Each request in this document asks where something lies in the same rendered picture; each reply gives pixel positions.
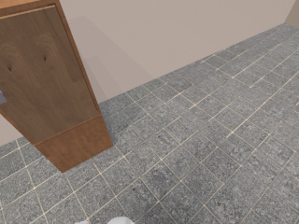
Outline cupboard door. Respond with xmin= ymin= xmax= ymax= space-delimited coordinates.
xmin=0 ymin=5 xmax=98 ymax=143

